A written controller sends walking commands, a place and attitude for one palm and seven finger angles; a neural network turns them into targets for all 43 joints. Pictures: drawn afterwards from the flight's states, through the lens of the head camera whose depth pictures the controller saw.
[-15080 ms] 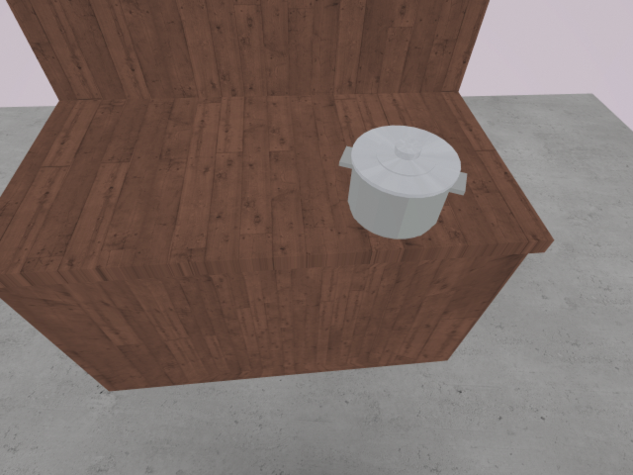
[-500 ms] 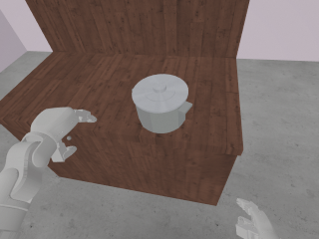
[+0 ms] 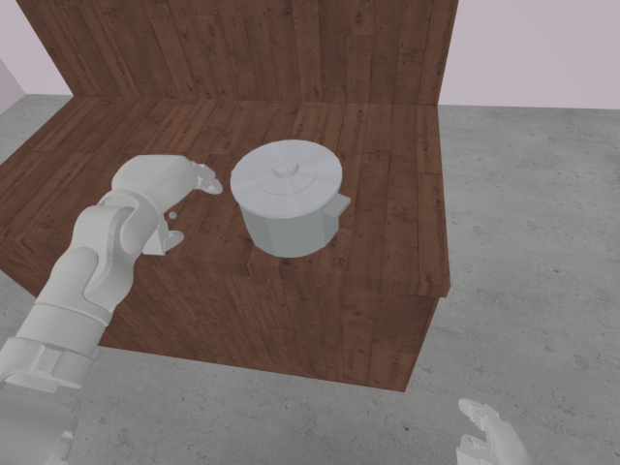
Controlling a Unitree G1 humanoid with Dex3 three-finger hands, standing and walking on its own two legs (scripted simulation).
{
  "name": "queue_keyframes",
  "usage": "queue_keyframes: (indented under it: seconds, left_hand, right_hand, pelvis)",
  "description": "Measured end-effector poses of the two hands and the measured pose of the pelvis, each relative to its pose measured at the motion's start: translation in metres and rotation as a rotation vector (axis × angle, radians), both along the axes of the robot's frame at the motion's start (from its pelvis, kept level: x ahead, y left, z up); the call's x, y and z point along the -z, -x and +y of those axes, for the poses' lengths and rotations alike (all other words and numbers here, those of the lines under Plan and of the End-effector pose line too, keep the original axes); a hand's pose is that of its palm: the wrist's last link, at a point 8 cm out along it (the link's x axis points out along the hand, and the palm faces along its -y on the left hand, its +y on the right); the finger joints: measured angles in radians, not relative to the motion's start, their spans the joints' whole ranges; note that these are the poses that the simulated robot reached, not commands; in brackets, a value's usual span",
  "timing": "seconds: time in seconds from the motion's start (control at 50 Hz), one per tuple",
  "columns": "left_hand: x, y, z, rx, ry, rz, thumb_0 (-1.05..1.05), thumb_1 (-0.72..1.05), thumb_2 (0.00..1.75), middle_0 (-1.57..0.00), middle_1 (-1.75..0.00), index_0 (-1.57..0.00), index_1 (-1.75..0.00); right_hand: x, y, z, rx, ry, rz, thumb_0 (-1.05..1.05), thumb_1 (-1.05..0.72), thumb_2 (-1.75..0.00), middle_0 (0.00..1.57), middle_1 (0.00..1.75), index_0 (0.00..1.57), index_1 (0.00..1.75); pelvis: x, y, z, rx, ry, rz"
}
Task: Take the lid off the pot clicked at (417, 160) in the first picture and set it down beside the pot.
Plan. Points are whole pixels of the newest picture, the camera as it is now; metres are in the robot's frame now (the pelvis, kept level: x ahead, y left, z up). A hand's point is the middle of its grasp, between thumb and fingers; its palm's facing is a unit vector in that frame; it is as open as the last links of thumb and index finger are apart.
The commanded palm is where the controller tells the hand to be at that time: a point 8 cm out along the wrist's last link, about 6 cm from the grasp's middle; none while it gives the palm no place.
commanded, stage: move the open hand above the knob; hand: left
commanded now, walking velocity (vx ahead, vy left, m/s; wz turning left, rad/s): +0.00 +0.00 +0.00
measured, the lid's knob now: (284, 166) +0.57 +0.08 +0.05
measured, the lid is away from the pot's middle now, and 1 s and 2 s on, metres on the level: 0.00 0.00 0.00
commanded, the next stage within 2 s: lower the open fingers around the knob in 1.98 s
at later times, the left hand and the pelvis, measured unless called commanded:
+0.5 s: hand (236, 195) +0.44 +0.13 +0.11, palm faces -0.32 +0.01 -0.95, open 10.0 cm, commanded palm +0.45 +0.14 +0.19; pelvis +0.02 -0.03 +0.00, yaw -1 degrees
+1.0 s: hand (261, 156) +0.52 +0.10 +0.12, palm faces -0.32 -0.01 -0.95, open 10.0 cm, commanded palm +0.53 +0.10 +0.19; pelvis +0.03 -0.01 +0.00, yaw -1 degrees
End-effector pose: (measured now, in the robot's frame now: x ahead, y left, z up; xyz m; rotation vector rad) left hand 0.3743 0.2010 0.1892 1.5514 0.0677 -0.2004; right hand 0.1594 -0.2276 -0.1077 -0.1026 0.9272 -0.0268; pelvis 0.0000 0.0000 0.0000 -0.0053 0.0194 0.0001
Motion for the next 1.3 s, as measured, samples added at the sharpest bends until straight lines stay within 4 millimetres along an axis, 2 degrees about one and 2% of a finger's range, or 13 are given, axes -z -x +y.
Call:
queue_keyframes:
  seconds: [0.06, 0.16, 0.22, 0.32, 0.4, 0.48, 0.58, 0.66, 0.82, 0.96, 1.14, 1.22, 1.3]
  left_hand:
    - [0.0, -0.006, -0.005, -0.051, 0.041, 0.006, 0.0, -0.27, 1.4, -0.85, -0.08, -0.85, -0.09]
    - [0.027, -0.011, -0.036, 0.007, -0.013, 0.119, 0.0, -0.27, 1.4, -0.85, -0.08, -0.85, -0.09]
    - [0.019, -0.022, -0.05, 0.066, -0.031, 0.102, 0.0, -0.27, 1.4, -0.86, -0.08, -0.85, -0.09]
    - [-0.003, -0.049, -0.042, -0.01, 0.032, 0.037, 0.0, -0.27, 1.4, -0.86, -0.08, -0.85, -0.09]
    - [0.019, -0.059, -0.042, -0.09, 0.006, 0.128, 0.0, -0.27, 1.4, -0.85, -0.08, -0.85, -0.09]
    - [0.025, -0.063, -0.064, 0.012, -0.015, 0.164, 0.0, -0.26, 1.4, -0.85, -0.08, -0.85, -0.09]
    - [0.006, -0.087, -0.065, 0.018, 0.033, 0.115, 0.0, -0.27, 1.4, -0.86, -0.08, -0.85, -0.09]
    - [0.012, -0.102, -0.057, -0.059, 0.019, 0.141, 0.0, -0.26, 1.4, -0.85, -0.08, -0.85, -0.09]
    - [0.015, -0.113, -0.084, 0.043, 0.022, 0.163, 0.0, -0.26, 1.4, -0.85, -0.08, -0.85, -0.09]
    - [0.009, -0.135, -0.091, 0.009, 0.007, 0.139, 0.0, -0.26, 1.4, -0.85, -0.08, -0.85, -0.09]
    - [0.005, -0.155, -0.115, 0.027, 0.03, 0.153, 0.0, -0.26, 1.4, -0.85, -0.08, -0.85, -0.09]
    - [0.001, -0.164, -0.116, -0.001, 0.032, 0.142, 0.0, -0.26, 1.4, -0.85, -0.08, -0.85, -0.09]
    - [0.011, -0.164, -0.112, -0.024, 0.022, 0.168, 0.0, -0.26, 1.4, -0.85, -0.08, -0.85, -0.09]
  right_hand:
    - [0.004, 0.006, -0.008, 0.015, -0.022, 0.019, 0.01, -0.91, -0.89, 0.2, 0.3, 0.19, 0.3]
    - [0.009, 0.008, -0.023, 0.043, -0.011, 0.051, 0.01, -0.91, -0.89, 0.2, 0.3, 0.19, 0.3]
    - [0.009, 0.009, -0.032, 0.058, 0.021, 0.053, 0.01, -0.91, -0.89, 0.2, 0.3, 0.19, 0.3]
    - [0.008, 0.01, -0.046, 0.086, 0.027, 0.06, 0.01, -0.91, -0.9, 0.2, 0.3, 0.19, 0.3]
    - [0.01, 0.012, -0.054, 0.102, 0.014, 0.086, 0.01, -0.91, -0.9, 0.2, 0.3, 0.19, 0.3]
    - [0.011, 0.01, -0.06, 0.11, 0.045, 0.101, 0.01, -0.91, -0.9, 0.2, 0.3, 0.19, 0.3]
    - [0.01, 0.01, -0.064, 0.13, 0.063, 0.115, 0.01, -0.91, -0.89, 0.2, 0.3, 0.19, 0.3]
    - [0.012, 0.016, -0.063, 0.145, 0.046, 0.143, 0.01, -0.91, -0.89, 0.2, 0.3, 0.19, 0.3]
    - [0.018, 0.025, -0.055, 0.156, 0.048, 0.202, 0.01, -0.91, -0.89, 0.2, 0.3, 0.19, 0.3]
    - [0.022, 0.047, -0.045, 0.187, 0.045, 0.251, 0.01, -0.91, -0.89, 0.2, 0.3, 0.19, 0.3]
    - [0.027, 0.094, -0.038, 0.258, 0.068, 0.335, 0.01, -0.91, -0.89, 0.2, 0.3, 0.2, 0.3]
    - [0.026, 0.116, -0.037, 0.296, 0.074, 0.365, 0.01, -0.91, -0.89, 0.2, 0.3, 0.2, 0.3]
    - [0.025, 0.133, -0.036, 0.318, 0.078, 0.395, 0.01, -0.91, -0.89, 0.2, 0.3, 0.2, 0.3]
  pelvis:
    - [0.0, -0.005, -0.003, 0.0, -0.003, 0.013]
    - [0.001, -0.009, -0.01, 0.006, -0.007, 0.011]
    - [0.001, -0.011, -0.016, 0.006, -0.01, 0.008]
    - [0.001, -0.016, -0.024, 0.013, -0.015, 0.027]
    - [0.002, -0.02, -0.028, 0.014, -0.016, 0.044]
    - [0.002, -0.023, -0.031, 0.011, -0.015, 0.045]
    - [0.002, -0.028, -0.033, 0.013, -0.017, 0.06]
    - [0.002, -0.031, -0.032, 0.021, -0.016, 0.082]
    - [0.002, -0.032, -0.022, 0.017, -0.011, 0.097]
    - [0.004, -0.031, -0.014, 0.023, -0.009, 0.131]
    - [0.005, -0.031, -0.004, 0.038, -0.006, 0.163]
    - [0.005, -0.032, -0.001, 0.053, -0.008, 0.175]
    - [0.005, -0.032, 0.0, 0.061, -0.007, 0.179]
